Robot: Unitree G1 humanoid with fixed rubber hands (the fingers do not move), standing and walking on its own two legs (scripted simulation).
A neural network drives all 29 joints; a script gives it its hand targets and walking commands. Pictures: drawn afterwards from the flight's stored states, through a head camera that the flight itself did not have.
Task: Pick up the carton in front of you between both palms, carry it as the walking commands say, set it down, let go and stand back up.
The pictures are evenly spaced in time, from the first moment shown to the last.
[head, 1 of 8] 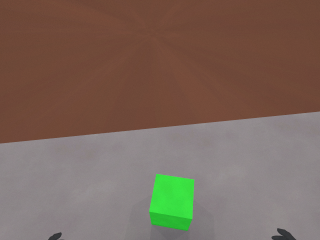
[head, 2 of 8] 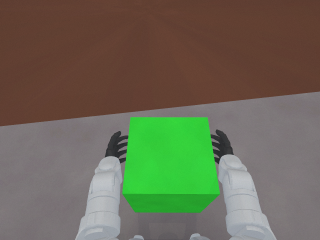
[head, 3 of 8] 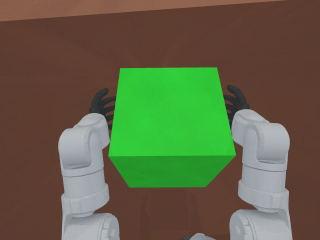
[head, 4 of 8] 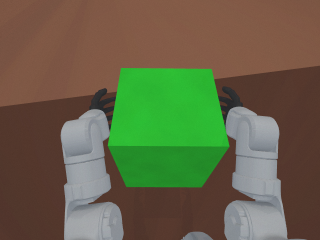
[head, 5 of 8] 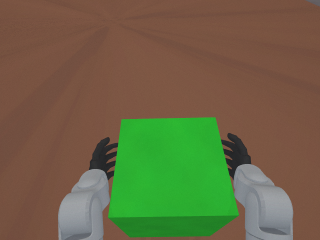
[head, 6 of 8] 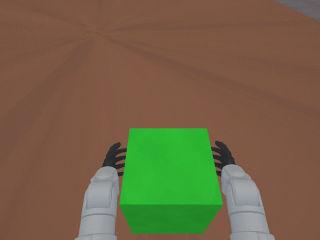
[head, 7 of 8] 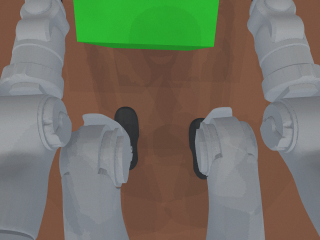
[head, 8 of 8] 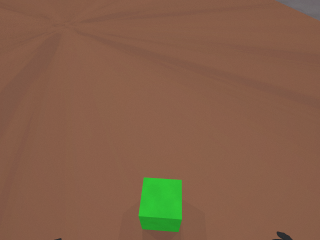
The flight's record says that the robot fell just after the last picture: no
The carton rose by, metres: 0.96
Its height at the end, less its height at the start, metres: +0.24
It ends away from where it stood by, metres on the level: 5.82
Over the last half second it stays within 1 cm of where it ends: yes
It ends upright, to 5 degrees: yes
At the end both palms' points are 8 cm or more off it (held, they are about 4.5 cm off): yes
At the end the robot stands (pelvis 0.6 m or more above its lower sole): yes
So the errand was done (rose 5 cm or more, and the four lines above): yes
